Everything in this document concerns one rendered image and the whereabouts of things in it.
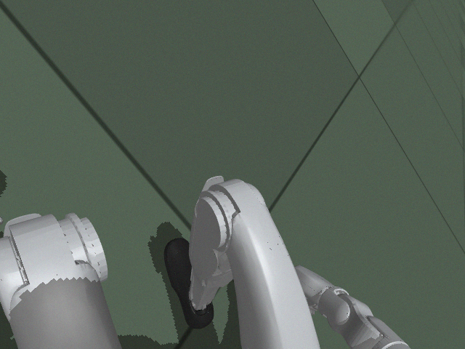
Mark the right robot arm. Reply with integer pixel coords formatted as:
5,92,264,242
318,286,411,349

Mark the right robot foot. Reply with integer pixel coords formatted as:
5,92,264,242
164,238,214,329

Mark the right robot hand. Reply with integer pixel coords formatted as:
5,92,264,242
295,265,334,315

